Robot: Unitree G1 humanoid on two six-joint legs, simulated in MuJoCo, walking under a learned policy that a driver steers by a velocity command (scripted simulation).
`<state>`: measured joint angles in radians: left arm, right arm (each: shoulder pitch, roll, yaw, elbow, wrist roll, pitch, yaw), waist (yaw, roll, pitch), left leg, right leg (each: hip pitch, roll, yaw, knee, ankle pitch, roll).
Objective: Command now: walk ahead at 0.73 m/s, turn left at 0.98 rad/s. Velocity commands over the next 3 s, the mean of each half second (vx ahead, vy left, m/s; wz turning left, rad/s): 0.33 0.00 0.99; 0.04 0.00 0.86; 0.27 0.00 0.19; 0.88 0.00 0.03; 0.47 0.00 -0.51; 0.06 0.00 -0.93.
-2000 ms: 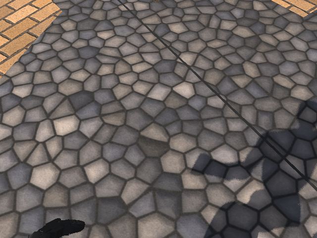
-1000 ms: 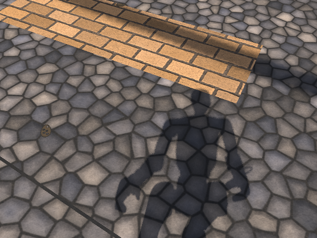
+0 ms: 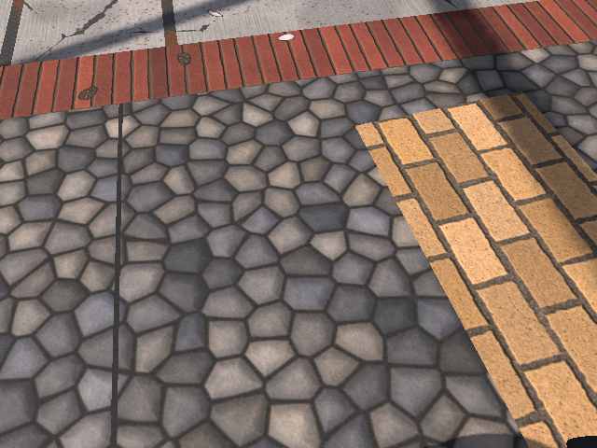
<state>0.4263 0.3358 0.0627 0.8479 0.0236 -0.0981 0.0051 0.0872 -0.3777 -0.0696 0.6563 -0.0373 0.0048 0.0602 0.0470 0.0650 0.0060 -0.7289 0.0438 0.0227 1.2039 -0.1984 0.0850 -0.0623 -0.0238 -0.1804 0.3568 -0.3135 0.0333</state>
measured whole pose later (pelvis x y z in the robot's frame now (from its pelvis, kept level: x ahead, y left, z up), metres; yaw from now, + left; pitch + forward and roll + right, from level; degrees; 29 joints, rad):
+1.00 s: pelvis +0.36 -0.03 -0.01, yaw +55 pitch +2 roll -2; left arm 0.15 0.31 0.09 0.70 0.00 0.02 0.02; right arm 0.17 -0.29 -0.07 0.60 0.01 0.07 0.00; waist 0.03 -0.03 0.05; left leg -0.33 0.02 0.00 0.60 -0.33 0.02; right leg -0.40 -0.11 -0.12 0.62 -0.30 0.04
